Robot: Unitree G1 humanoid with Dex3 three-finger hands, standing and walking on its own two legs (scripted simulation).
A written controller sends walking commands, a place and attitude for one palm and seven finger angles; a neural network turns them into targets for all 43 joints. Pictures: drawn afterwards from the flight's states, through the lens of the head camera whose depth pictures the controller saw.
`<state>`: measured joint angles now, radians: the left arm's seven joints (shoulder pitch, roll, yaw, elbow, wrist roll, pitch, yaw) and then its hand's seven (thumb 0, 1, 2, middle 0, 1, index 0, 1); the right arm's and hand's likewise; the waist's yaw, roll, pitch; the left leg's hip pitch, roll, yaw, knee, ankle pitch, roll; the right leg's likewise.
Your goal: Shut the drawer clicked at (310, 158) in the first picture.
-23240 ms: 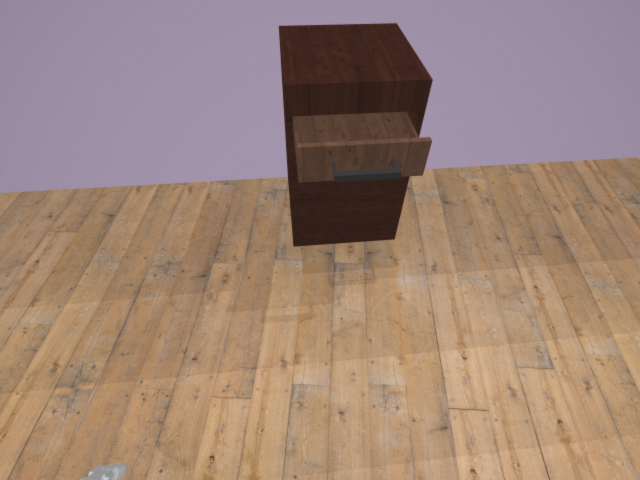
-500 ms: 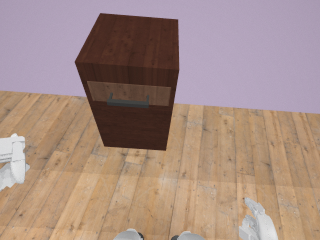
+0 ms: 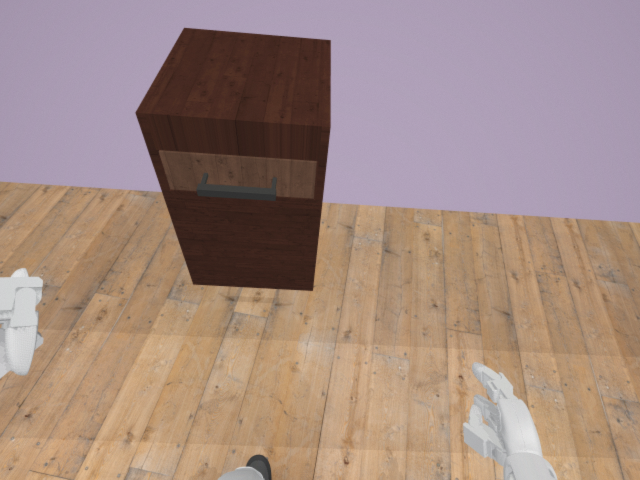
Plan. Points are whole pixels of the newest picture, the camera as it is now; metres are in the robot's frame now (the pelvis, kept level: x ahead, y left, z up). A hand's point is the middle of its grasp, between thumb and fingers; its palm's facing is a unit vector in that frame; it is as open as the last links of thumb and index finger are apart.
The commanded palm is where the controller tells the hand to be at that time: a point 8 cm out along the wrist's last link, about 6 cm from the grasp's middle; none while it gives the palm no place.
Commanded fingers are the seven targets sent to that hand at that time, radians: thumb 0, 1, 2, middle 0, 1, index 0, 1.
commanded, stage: stop stepping back and stand still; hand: left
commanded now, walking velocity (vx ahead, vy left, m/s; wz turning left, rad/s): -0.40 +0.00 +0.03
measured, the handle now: (238, 185) +0.80 +0.22 -0.22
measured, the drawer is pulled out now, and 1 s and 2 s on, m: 0.00 0.00 0.00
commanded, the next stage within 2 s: let the arm hang, fingers relaxed in 0.76 s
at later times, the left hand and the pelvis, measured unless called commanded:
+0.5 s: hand out of the picture +0.10 +0.26 +0.19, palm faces +0.37 -0.79 -0.48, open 3.3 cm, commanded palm +0.04 +0.30 +0.19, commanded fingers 0.00 0.90 0.90 -1.40 -1.60 -1.40 -1.60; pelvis -0.09 +0.02 +0.01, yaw +1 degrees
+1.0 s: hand out of the picture +0.11 +0.25 -0.01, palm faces +0.15 -0.90 -0.42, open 3.1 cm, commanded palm none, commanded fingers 0.00 0.90 0.90 -1.08 -1.25 -1.08 -1.25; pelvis -0.09 +0.02 +0.00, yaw +3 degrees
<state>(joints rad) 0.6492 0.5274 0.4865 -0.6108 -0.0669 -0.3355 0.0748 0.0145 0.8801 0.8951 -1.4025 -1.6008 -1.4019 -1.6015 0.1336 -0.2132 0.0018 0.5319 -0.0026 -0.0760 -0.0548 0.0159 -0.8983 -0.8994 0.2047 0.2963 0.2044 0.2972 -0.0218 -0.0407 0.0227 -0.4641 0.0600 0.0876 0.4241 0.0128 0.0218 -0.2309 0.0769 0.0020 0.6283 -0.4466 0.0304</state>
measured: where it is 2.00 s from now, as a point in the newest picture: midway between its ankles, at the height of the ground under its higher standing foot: outside the picture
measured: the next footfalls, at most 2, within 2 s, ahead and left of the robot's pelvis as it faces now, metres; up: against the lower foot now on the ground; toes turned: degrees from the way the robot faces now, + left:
left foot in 0.30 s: -0.06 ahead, +0.12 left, +0.00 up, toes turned +4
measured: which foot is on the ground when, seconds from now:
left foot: down 0.00-0.06, up 0.08-0.28, down 0.30-1.00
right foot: down 0.00-1.00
